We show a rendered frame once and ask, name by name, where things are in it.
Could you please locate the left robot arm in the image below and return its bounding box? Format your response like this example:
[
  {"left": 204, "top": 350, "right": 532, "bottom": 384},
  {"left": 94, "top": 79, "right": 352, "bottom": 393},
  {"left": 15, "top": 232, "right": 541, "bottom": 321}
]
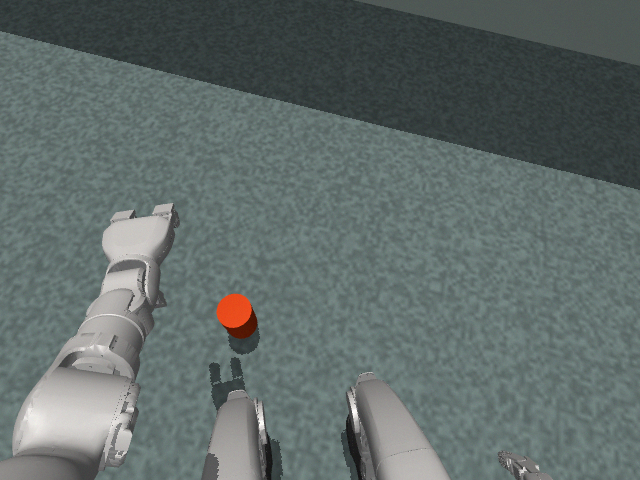
[{"left": 0, "top": 254, "right": 161, "bottom": 480}]

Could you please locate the left robot hand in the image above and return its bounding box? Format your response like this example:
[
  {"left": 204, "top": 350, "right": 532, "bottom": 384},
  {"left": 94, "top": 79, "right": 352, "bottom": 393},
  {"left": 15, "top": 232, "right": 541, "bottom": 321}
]
[{"left": 102, "top": 203, "right": 180, "bottom": 309}]

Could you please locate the can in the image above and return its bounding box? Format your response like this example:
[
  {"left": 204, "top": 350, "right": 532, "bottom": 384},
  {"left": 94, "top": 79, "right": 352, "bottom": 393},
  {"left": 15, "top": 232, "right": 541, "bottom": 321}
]
[{"left": 217, "top": 294, "right": 257, "bottom": 339}]

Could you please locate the right robot foot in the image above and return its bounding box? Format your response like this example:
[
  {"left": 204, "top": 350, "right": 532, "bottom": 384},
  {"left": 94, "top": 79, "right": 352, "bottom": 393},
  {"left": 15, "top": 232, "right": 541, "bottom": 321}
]
[{"left": 346, "top": 414, "right": 376, "bottom": 480}]

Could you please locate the right robot hand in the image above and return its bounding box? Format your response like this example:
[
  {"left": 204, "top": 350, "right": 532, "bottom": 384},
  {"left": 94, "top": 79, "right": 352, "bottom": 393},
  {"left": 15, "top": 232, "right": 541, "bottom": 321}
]
[{"left": 498, "top": 451, "right": 553, "bottom": 480}]

